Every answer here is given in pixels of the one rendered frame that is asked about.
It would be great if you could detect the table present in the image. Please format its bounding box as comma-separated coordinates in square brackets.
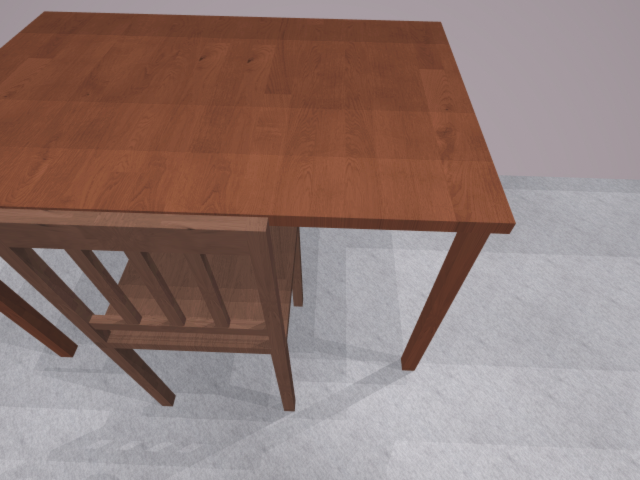
[0, 11, 516, 371]

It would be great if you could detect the chair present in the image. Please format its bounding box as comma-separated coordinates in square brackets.
[0, 208, 303, 411]

